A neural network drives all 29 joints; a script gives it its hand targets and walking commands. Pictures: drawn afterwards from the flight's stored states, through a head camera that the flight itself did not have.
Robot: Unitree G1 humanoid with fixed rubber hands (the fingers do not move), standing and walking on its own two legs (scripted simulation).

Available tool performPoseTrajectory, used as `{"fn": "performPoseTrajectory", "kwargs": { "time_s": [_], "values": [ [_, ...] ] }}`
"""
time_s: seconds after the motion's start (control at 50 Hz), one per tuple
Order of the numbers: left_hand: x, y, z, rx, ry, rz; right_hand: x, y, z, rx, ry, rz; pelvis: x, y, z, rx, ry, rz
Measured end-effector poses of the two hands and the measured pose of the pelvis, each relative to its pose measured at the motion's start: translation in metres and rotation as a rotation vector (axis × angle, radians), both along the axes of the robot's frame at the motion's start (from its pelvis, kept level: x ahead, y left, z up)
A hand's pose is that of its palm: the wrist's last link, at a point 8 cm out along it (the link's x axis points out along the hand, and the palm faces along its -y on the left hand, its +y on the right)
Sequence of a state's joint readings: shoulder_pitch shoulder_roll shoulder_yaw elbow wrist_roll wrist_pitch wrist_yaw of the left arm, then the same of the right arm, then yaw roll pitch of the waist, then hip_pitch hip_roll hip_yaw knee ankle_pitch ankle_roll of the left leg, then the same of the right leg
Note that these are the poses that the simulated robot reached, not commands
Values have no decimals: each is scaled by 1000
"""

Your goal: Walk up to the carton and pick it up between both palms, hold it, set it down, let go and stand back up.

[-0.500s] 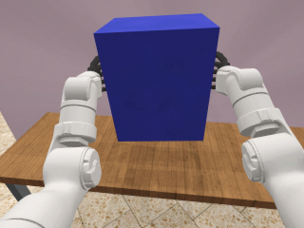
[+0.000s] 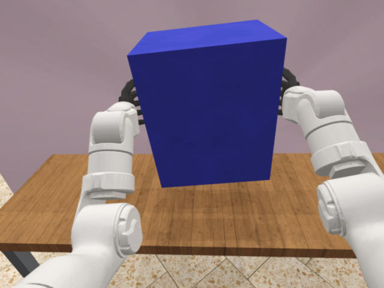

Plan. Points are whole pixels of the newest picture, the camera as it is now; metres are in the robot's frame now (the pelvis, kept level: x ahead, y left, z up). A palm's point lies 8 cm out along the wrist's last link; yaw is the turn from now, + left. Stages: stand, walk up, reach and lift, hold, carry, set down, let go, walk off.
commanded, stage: hold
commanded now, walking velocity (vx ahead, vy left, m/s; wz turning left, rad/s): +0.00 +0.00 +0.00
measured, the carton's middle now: (208, 105) +0.39 -0.02 +0.27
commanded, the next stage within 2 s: set down in 1.20 s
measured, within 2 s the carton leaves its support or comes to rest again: neither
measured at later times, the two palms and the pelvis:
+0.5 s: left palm (112, 111) +0.36 +0.17 +0.28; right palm (273, 95) +0.37 -0.15 +0.30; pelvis -0.01 -0.02 +0.00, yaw +3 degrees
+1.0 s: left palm (129, 110) +0.35 +0.13 +0.29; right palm (291, 100) +0.36 -0.19 +0.29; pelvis +0.00 +0.00 +0.00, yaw +0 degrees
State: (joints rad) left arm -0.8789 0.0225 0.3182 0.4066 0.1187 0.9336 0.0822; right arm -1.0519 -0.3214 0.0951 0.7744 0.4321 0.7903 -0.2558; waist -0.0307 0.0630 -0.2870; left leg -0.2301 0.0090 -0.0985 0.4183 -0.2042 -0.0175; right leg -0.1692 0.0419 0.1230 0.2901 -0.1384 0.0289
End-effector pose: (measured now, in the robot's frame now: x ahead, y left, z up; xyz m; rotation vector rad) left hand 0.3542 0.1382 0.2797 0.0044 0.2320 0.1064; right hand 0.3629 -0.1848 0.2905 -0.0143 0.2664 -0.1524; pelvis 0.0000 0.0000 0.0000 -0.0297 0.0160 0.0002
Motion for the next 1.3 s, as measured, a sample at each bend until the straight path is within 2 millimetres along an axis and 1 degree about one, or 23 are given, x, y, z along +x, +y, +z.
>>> {"fn": "performPoseTrajectory", "kwargs": {
  "time_s": [0.12,0.24,0.38,0.52,0.64,0.78,0.9,1.0,1.08,1.18,1.24,1.3],
  "values": [
    [-4,-3,10,16,-1,16,0,-3,1,-5,2,20,-2,-9,0,0,-6,-6],
    [-7,5,15,24,-2,33,3,6,4,-28,5,43,-6,-19,0,-2,-4,12],
    [-6,22,11,13,-1,38,6,23,6,-51,12,49,-9,-23,-1,-6,2,47],
    [3,32,3,1,4,13,8,32,7,-58,19,24,-8,-16,-1,-10,7,56],
    [10,28,-3,7,-5,-10,10,28,10,-44,8,-2,-5,-5,0,-8,7,39],
    [7,14,-7,-9,-9,-12,6,14,6,-21,-4,-12,-1,4,0,-2,7,18],
    [1,2,-2,-3,-4,0,1,2,-1,1,0,-5,1,2,0,0,2,3],
    [-2,-4,7,11,1,12,0,-4,-2,2,5,9,0,-4,0,0,-4,-5],
    [-4,-3,13,23,-4,21,2,-2,1,-10,4,26,-2,-11,0,0,-6,-4],
    [-7,6,17,27,-7,39,4,7,5,-30,5,44,-6,-20,0,-2,-3,17],
    [-6,14,15,12,-1,43,6,15,5,-28,14,47,-7,-23,0,-3,-2,36],
    [-1,20,8,-24,21,40,8,21,2,-10,38,31,-9,-24,0,-2,0,56]
  ]
}}
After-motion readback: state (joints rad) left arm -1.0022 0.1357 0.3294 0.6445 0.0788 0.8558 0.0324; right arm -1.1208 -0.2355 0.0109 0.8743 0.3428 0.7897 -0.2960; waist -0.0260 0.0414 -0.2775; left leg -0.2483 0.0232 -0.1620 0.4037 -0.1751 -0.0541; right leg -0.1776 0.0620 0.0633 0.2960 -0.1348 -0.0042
